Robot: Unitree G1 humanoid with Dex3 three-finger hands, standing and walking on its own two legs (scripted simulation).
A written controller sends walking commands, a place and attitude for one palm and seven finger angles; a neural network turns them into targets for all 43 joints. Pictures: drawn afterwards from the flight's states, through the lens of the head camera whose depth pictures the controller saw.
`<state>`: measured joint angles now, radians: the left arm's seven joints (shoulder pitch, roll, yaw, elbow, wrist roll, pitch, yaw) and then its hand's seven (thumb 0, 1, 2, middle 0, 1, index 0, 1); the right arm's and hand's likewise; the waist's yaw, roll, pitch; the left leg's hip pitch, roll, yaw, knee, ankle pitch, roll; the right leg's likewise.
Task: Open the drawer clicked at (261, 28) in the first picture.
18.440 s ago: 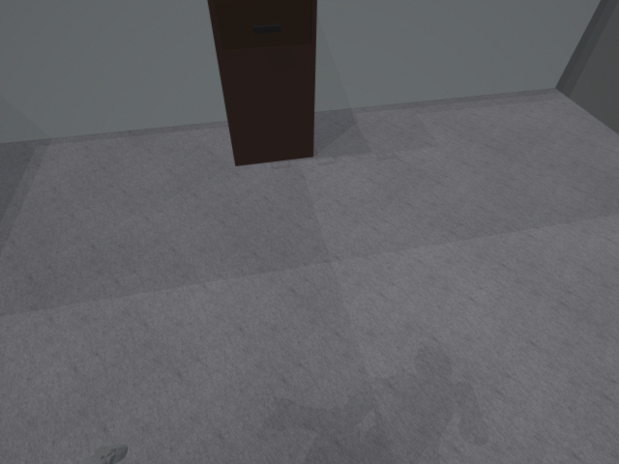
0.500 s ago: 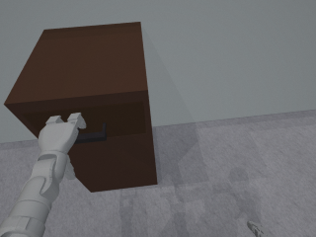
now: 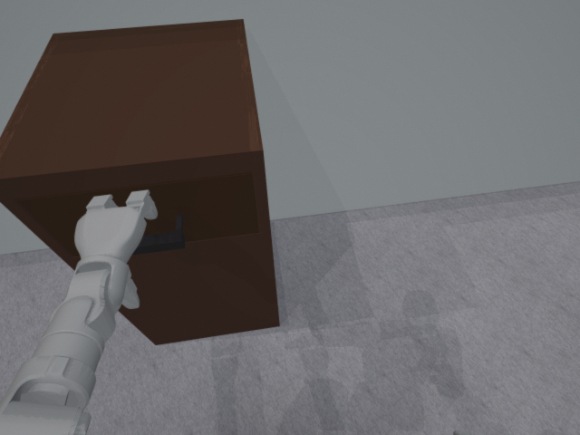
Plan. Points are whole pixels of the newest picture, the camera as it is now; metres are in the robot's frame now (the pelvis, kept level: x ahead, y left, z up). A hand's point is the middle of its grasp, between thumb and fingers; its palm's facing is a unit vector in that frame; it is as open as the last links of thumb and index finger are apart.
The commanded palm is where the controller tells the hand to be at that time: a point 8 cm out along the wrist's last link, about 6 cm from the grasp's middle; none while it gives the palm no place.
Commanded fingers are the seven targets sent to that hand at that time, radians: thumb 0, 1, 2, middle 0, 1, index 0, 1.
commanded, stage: move the hooked fingers above the handle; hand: left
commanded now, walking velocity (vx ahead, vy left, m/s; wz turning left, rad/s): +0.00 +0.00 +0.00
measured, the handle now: (153, 233) +0.45 +0.26 -0.06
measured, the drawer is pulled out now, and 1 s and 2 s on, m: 0.00 0.00 0.00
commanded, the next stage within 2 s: none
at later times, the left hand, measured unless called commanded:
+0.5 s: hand (122, 253) +0.38 +0.27 +0.00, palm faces -0.08 -0.05 -1.00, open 13.8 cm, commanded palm +0.36 +0.27 +0.06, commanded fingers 0.00 -0.50 0.30 -0.30 -1.20 -0.30 -1.20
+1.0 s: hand (141, 248) +0.39 +0.25 -0.01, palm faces -0.09 -0.06 -0.99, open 13.8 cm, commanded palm +0.38 +0.26 +0.06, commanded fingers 0.00 -0.50 0.30 -0.30 -1.20 -0.30 -1.20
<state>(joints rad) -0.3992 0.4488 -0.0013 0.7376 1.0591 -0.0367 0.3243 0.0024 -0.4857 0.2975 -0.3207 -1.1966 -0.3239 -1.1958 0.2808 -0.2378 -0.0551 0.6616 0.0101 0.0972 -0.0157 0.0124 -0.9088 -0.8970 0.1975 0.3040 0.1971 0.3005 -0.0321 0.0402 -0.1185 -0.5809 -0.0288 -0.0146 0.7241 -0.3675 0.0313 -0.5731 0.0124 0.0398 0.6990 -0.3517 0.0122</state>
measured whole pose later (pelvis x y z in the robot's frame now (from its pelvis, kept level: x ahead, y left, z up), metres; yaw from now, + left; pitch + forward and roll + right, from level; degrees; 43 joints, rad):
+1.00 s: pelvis +0.01 +0.00 +0.00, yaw -1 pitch +14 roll -1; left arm -0.42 0.42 -0.01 0.78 1.04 -0.03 0.31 0.00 -0.48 0.30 -0.32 -1.20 -0.32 -1.20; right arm 0.30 -0.23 -0.05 0.66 0.01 0.12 -0.01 0.01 -0.91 -0.90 0.20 0.30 0.20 0.30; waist -0.04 0.05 -0.14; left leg -0.60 -0.02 -0.01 0.74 -0.38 0.04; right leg -0.59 0.02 0.05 0.71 -0.36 0.02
